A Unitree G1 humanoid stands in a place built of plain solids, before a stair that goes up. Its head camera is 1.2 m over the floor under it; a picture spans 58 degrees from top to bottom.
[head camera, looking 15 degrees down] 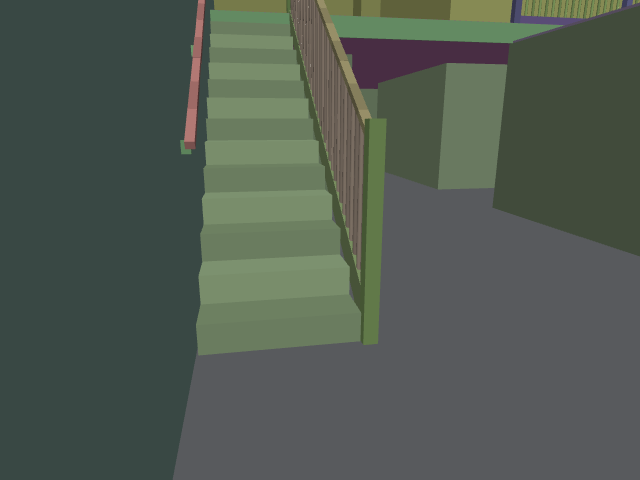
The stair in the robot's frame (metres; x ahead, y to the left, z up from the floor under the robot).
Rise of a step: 0.18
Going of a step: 0.27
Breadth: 0.90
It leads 10 degrees to the left of straight ahead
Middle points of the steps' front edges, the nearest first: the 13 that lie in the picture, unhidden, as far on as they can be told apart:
2.16 0.21 0.18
2.43 0.26 0.36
2.70 0.31 0.53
2.97 0.36 0.71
3.24 0.40 0.89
3.51 0.45 1.07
3.78 0.50 1.25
4.05 0.55 1.42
4.32 0.60 1.60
4.59 0.64 1.78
4.86 0.69 1.96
5.13 0.74 2.14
5.40 0.79 2.31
